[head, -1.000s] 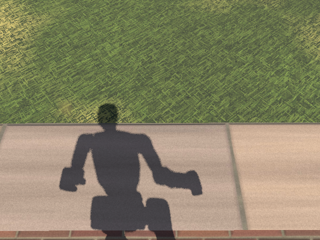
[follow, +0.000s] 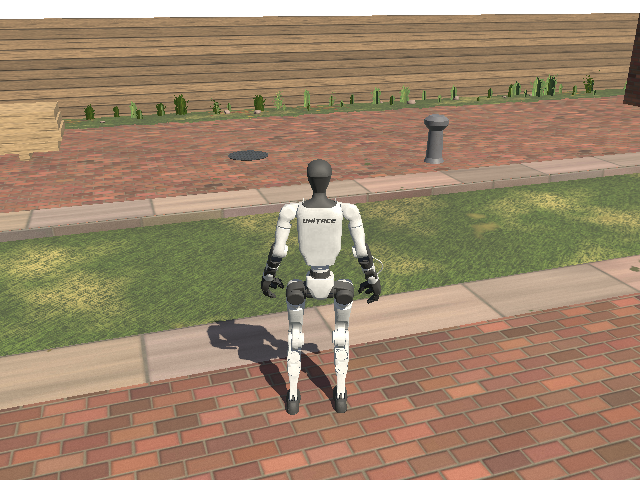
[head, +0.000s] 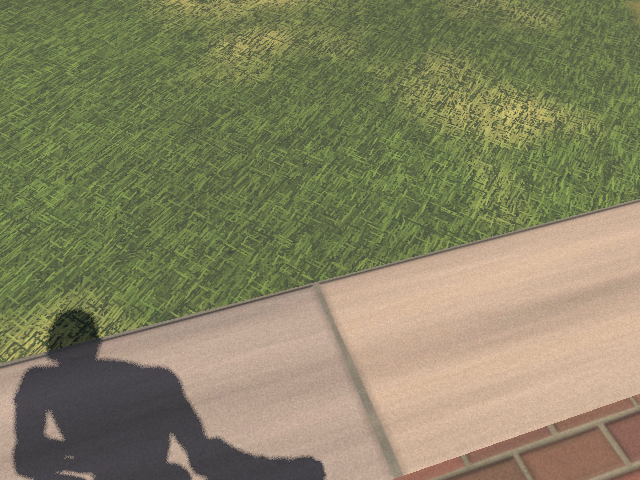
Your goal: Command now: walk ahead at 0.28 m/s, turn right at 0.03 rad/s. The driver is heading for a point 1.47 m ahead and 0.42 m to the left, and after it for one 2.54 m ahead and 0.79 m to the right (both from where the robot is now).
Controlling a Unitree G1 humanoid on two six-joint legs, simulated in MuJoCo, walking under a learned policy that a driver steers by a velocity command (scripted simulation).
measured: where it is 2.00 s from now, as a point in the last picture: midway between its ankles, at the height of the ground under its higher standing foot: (272, 282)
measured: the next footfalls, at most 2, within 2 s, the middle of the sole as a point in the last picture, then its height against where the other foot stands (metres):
left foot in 0.48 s outside the picture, level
right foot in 1.04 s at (368, 411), level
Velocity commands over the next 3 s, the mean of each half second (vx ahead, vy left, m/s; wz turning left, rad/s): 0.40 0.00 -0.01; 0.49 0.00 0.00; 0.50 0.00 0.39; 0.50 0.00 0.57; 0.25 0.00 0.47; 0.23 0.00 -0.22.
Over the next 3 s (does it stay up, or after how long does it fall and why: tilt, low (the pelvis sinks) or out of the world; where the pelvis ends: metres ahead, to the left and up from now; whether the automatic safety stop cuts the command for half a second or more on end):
stays up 1.35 0.33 -0.10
